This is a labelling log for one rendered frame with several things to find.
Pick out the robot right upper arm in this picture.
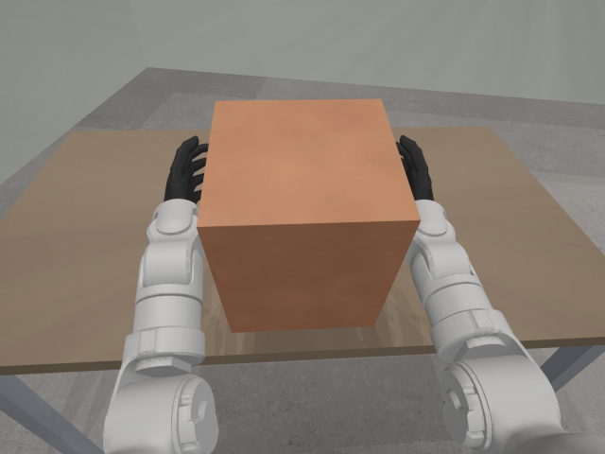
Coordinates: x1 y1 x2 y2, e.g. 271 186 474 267
441 355 605 454

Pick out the robot right forearm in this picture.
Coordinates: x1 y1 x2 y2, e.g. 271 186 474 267
404 200 561 421

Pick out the robot left forearm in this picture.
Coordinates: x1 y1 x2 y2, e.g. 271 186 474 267
103 199 205 454

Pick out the robot left upper arm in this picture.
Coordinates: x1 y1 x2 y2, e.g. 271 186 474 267
105 374 219 454

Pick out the carton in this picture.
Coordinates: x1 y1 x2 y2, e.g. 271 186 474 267
197 99 421 333

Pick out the left robot hand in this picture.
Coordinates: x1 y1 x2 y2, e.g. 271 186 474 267
164 136 209 204

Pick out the table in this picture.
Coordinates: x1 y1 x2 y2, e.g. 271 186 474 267
0 127 605 454

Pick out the right robot hand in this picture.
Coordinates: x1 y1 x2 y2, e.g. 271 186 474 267
395 135 434 201

